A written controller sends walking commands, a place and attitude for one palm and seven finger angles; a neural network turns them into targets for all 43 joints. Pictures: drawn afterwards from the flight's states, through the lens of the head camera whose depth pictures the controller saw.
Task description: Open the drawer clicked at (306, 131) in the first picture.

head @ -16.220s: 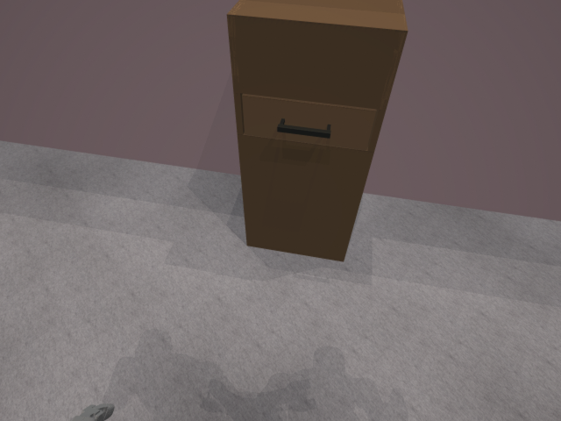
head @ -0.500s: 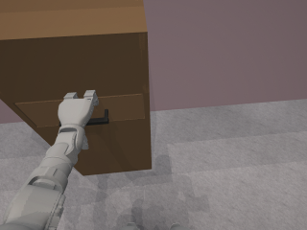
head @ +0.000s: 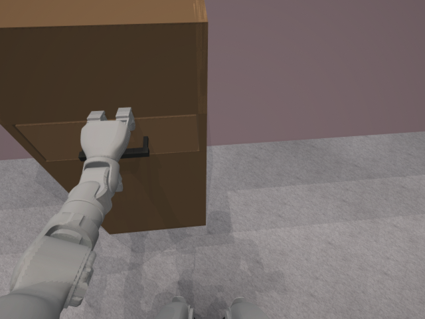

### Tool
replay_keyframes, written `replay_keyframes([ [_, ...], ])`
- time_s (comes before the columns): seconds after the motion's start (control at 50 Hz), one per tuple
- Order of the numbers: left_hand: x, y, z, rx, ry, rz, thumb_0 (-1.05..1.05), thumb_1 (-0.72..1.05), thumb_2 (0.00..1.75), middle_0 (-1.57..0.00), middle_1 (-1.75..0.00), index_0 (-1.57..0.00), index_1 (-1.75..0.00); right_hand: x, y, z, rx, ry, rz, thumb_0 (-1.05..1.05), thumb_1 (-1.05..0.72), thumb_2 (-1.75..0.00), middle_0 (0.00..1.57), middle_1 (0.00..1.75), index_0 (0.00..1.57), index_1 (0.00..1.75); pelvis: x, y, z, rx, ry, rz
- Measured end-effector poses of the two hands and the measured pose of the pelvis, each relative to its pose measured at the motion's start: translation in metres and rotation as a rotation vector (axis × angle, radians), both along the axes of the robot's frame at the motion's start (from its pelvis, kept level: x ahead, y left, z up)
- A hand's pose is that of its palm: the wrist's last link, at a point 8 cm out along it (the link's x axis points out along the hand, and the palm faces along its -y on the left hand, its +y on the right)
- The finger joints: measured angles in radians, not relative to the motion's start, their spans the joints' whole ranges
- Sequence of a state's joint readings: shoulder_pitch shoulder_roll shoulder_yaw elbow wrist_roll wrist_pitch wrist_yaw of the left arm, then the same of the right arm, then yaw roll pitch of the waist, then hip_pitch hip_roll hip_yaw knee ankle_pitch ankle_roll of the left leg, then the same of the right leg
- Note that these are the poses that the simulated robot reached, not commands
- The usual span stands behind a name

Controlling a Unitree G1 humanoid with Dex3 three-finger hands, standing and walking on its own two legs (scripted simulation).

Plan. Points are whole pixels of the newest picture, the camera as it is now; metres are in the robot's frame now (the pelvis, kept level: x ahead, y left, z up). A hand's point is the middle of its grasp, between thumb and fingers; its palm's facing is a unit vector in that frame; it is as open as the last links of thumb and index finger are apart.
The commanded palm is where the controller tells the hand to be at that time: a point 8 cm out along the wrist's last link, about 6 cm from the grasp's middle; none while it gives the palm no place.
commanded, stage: lower the fingers behind the handle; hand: left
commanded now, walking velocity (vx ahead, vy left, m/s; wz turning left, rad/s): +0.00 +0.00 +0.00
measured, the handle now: (115, 148) +0.50 +0.22 -0.04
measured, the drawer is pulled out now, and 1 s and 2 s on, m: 0.00 0.00 0.00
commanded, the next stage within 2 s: lift the fingers back up to retry in 0.84 s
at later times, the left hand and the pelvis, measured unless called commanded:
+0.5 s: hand (116, 152) +0.46 +0.20 +0.01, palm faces +0.10 +0.02 -1.00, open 13.7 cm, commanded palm +0.45 +0.24 +0.00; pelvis -0.03 +0.01 -0.02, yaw +0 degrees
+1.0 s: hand (115, 153) +0.45 +0.20 +0.01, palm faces +0.07 +0.01 -1.00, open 13.8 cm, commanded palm +0.45 +0.24 +0.01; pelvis -0.06 +0.02 -0.04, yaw -1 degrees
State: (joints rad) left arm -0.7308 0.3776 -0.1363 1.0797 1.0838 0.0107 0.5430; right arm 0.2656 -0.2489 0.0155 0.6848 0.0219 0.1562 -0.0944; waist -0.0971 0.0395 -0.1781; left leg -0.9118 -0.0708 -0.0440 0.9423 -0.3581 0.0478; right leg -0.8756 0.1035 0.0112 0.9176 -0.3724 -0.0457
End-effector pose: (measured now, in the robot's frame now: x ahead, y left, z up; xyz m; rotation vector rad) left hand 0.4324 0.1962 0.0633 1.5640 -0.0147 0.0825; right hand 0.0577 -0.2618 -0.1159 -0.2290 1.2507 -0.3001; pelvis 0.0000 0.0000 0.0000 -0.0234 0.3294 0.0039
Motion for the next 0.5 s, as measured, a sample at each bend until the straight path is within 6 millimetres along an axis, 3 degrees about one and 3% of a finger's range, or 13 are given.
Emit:
replay_keyframes([
  [0.5,-0.001,-0.003,-0.005,0.021,-0.036,0.028,0.00,-0.49,0.30,-0.39,-1.25,-0.26,-1.42,-0.041,0.013,-0.018,-0.031,-0.008,0.004,0.01,-0.90,-0.90,0.20,0.30,0.20,0.30,-0.035,0.012,-0.025,-0.008,0.028,0.010],
])
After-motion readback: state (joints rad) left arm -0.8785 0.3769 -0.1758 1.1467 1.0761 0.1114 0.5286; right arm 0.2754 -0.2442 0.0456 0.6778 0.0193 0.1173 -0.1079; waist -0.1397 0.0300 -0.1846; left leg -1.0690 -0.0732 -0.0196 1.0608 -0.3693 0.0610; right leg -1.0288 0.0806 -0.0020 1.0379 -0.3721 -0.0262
